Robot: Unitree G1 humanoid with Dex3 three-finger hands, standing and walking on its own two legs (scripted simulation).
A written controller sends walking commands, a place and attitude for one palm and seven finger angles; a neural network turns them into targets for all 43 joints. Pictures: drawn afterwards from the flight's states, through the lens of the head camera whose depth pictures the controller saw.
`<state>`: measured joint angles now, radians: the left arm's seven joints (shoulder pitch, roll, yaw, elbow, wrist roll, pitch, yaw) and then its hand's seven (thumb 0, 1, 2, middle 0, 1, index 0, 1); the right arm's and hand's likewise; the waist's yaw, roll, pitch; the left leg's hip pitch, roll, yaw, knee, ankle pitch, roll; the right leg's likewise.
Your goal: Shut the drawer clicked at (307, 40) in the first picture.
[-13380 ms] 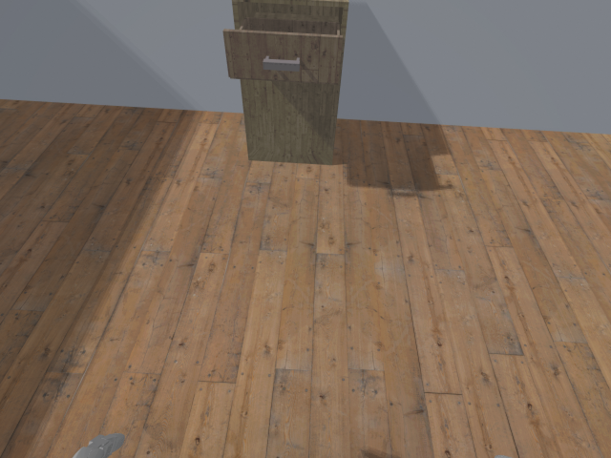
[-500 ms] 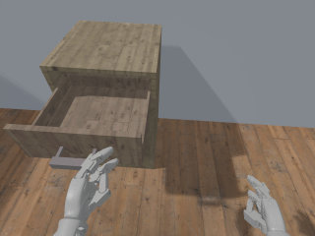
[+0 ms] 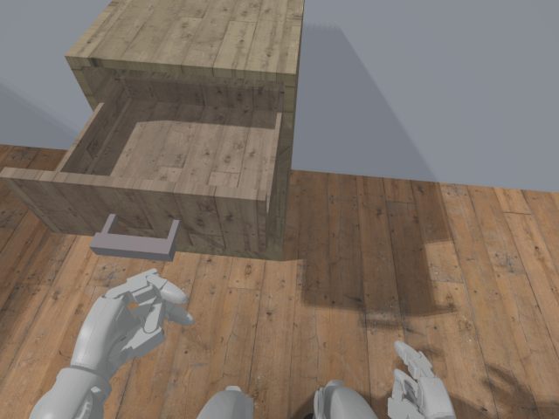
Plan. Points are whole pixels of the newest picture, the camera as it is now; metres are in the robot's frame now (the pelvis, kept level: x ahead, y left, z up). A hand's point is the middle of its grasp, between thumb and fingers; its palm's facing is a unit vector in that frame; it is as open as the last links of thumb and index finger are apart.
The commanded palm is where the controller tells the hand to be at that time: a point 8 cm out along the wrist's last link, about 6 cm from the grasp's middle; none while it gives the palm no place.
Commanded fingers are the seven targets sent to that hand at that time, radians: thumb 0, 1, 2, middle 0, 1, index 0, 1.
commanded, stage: raise the hand and make a fist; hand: left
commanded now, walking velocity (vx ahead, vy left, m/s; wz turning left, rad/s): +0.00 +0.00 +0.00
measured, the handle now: (139, 235) +0.39 +0.25 -0.01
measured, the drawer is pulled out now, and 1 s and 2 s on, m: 0.29 0.29 0.29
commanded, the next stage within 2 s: bring the fist close to the handle in 1.06 s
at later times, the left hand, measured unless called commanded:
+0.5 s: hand (110, 320) +0.22 +0.20 +0.09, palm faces +0.02 -1.00 -0.07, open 3.2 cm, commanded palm +0.18 +0.26 +0.09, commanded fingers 0.00 0.90 0.90 -1.40 -1.60 -1.40 -1.60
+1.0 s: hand (102, 333) +0.21 +0.21 +0.09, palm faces -0.02 -1.00 -0.08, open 3.3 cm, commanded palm +0.17 +0.27 +0.09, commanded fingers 0.00 0.90 0.90 -1.40 -1.60 -1.40 -1.60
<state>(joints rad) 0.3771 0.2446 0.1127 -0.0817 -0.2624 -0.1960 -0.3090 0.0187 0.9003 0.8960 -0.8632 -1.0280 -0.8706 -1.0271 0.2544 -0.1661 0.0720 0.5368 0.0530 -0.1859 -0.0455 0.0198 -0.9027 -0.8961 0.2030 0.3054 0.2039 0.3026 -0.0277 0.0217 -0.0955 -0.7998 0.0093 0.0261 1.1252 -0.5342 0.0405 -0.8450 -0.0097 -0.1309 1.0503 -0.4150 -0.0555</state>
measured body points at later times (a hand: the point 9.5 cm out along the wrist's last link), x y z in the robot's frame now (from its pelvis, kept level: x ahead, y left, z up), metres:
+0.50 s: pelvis +0.03 +0.02 +0.02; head +0.06 +0.03 +0.47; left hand +0.21 +0.26 +0.09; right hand +0.24 -0.19 -0.03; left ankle +0.01 +0.09 -0.66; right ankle +0.06 -0.09 -0.66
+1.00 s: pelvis +0.03 +0.01 +0.02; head +0.07 +0.02 +0.47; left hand +0.20 +0.26 +0.10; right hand +0.22 -0.23 -0.03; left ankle +0.01 +0.09 -0.66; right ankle +0.06 -0.09 -0.66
